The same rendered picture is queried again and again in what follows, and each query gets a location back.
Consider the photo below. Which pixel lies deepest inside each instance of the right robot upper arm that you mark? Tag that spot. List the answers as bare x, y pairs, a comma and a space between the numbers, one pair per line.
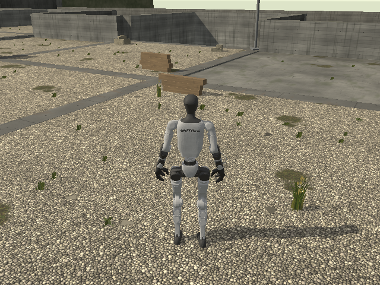
209, 126

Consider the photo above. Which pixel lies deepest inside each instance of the left robot upper arm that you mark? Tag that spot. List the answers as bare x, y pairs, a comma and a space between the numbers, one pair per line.
172, 125

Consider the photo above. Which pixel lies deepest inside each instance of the robot torso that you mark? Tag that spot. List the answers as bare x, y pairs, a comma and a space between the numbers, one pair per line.
190, 140

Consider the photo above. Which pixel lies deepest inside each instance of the left robot forearm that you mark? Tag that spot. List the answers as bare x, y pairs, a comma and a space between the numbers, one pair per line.
162, 158

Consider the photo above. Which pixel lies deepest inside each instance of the robot head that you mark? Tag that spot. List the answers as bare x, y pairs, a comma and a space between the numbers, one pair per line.
191, 104

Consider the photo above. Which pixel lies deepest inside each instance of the right robot forearm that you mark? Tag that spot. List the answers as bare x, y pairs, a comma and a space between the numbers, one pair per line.
218, 160

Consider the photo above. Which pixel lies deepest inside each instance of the right robot hand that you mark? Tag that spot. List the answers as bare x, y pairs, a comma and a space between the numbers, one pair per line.
220, 173

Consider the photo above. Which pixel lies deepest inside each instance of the left robot hand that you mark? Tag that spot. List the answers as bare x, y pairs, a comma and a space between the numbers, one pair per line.
160, 171

